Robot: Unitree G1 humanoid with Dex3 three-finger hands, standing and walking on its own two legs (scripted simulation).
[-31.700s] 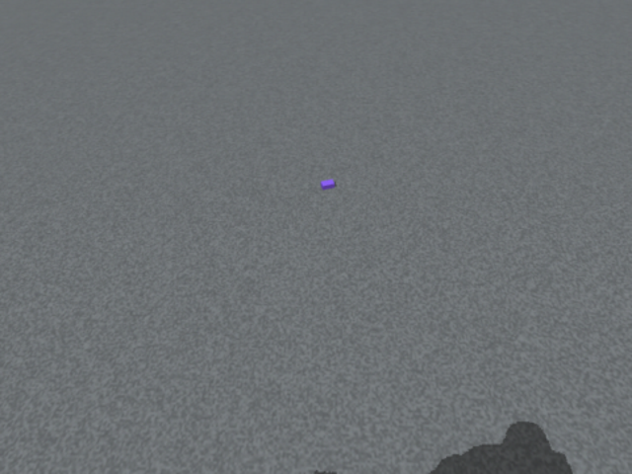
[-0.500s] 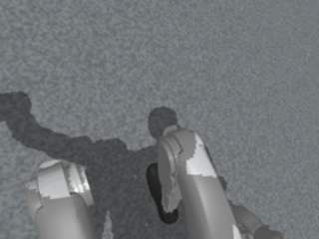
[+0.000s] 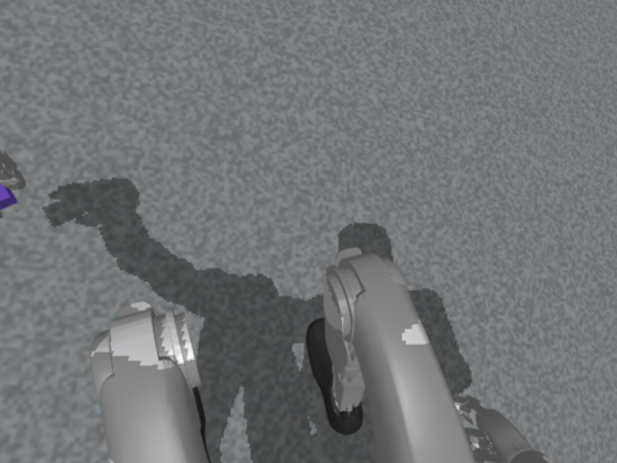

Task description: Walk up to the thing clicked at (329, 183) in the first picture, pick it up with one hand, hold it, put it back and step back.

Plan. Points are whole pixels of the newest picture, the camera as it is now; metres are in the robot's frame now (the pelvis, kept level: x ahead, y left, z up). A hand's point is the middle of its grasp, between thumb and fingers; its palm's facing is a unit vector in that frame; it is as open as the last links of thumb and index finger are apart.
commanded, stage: lift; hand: left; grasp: from above
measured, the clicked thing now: out of the picture +0.48 +0.35 -0.19
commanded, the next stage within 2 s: hold in 1.72 s
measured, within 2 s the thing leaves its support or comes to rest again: neither
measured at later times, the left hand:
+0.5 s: hand out of the picture +0.42 +0.34 -0.06, palm faces -0.48 -0.07 -0.88, open 5.3 cm
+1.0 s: hand out of the picture +0.35 +0.31 +0.14, palm faces -0.43 -0.10 -0.90, open 5.2 cm
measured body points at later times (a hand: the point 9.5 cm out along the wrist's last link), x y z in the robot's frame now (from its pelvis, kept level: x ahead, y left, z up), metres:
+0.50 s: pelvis +0.00 +0.00 +0.06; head +0.21 +0.08 +0.45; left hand +0.44 +0.34 -0.01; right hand +0.09 -0.27 -0.05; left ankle +0.08 +0.12 -0.29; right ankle +0.12 -0.14 -0.29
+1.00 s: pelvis +0.01 +0.00 +0.22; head +0.15 +0.03 +0.64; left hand +0.37 +0.31 +0.19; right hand +0.17 -0.25 +0.09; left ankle +0.08 +0.12 -0.29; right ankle +0.12 -0.14 -0.29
